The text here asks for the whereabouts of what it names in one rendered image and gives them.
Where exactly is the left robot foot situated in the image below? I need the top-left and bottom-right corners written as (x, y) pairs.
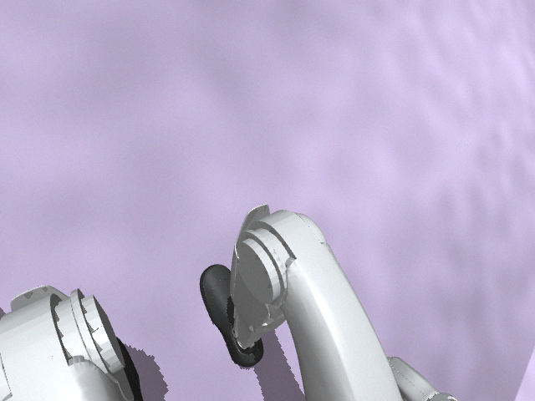
top-left (116, 337), bottom-right (143, 401)

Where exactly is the right robot foot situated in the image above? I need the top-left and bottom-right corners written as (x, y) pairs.
top-left (200, 264), bottom-right (263, 367)

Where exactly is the right robot hand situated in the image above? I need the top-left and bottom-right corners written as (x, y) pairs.
top-left (387, 357), bottom-right (440, 401)

